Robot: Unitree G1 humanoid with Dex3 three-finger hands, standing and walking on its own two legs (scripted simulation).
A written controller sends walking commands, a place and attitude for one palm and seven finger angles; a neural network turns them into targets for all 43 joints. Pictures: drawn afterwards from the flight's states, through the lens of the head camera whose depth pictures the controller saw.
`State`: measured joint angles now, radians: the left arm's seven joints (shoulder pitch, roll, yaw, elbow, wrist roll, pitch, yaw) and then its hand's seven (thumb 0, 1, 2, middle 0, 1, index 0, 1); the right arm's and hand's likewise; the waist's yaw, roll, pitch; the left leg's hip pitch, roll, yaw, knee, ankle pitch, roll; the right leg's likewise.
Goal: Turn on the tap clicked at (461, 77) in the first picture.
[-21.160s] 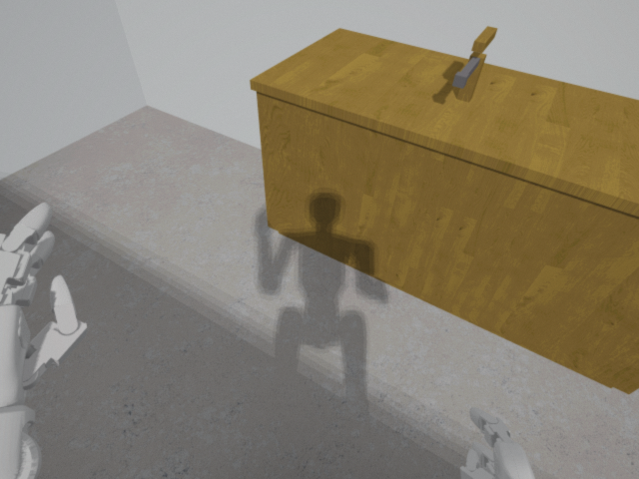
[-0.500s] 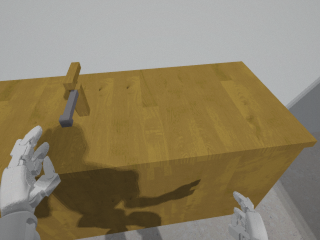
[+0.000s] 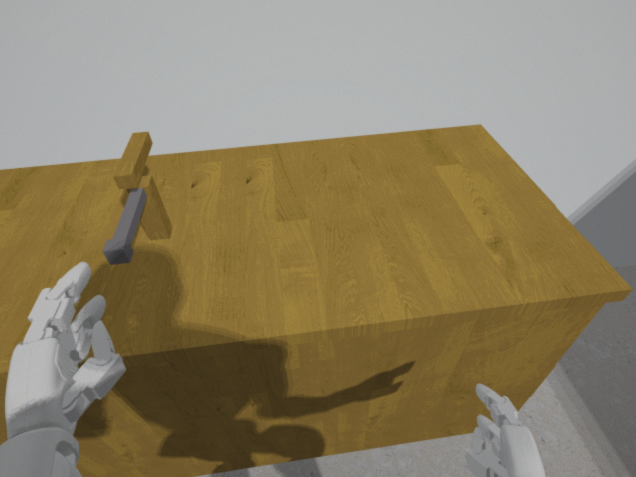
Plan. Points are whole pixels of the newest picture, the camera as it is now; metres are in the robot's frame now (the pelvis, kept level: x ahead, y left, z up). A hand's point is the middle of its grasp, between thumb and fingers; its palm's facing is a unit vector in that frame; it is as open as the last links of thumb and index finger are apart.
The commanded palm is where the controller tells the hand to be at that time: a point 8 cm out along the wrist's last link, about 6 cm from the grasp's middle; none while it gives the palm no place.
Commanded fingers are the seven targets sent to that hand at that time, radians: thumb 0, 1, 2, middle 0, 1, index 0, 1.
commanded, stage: turn the palm inward beside the body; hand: left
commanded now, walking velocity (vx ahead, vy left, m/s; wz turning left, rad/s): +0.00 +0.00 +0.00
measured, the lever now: (118, 251) +0.37 +0.35 +0.09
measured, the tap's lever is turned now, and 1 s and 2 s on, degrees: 0 0 0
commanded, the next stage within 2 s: reach beside the lever's end, fingers flat in 0.14 s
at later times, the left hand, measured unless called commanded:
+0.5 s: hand (107, 352) +0.19 +0.25 +0.13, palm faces +0.52 -0.85 -0.13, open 7.4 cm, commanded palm +0.15 +0.29 +0.14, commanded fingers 0.00 0.90 0.90 -0.20 -0.30 -0.20 -0.30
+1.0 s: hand (94, 320) +0.23 +0.29 +0.12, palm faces +0.50 -0.86 -0.09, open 7.5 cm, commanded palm +0.20 +0.33 +0.12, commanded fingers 0.00 0.90 0.90 -0.18 -0.25 -0.18 -0.25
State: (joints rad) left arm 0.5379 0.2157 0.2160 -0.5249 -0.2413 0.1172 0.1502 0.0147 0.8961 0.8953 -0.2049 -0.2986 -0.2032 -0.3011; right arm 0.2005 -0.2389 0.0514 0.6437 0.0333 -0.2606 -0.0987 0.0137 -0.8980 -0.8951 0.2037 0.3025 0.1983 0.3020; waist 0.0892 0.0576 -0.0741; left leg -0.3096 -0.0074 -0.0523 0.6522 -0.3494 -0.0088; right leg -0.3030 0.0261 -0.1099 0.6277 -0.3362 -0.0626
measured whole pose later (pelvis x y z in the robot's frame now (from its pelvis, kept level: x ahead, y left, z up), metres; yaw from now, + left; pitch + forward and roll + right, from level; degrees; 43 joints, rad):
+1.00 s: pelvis +0.00 +0.02 +0.00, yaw -1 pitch +2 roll -1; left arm 0.26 0.25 0.35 -0.16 -0.25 0.02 0.11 0.01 0.90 0.90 -0.20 -0.27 -0.19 -0.28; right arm 0.20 -0.24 0.03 0.70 0.04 -0.26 -0.11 0.01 -0.90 -0.90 0.20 0.30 0.20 0.30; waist 0.07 0.04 -0.04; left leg -0.32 -0.02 -0.03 0.62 -0.33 0.01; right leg -0.31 0.01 -0.09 0.59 -0.31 -0.04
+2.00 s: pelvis -0.01 +0.01 +0.00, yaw -1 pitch +7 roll -1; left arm -0.26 0.51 0.59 0.65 -0.21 -0.16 -0.09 0.01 0.90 0.90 -0.16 -0.15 -0.15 -0.16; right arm 0.26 -0.29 0.02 0.73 0.04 -0.13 -0.11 0.01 -0.90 -0.89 0.20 0.30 0.20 0.30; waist 0.00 0.03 -0.05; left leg -0.48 0.00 -0.04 0.69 -0.34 0.00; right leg -0.46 0.04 -0.10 0.64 -0.30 -0.06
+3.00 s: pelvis +0.00 +0.04 +0.00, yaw -2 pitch +8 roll -2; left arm -0.20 0.38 0.49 0.48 -0.19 -0.16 0.01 0.01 0.90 0.90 -0.15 -0.15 -0.15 -0.15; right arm 0.25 -0.25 0.02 0.68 0.02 -0.09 -0.09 0.01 -0.90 -0.89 0.21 0.30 0.20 0.30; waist 0.01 0.02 -0.08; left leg -0.48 -0.02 -0.01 0.70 -0.36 0.04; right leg -0.46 0.01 -0.07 0.63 -0.31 -0.01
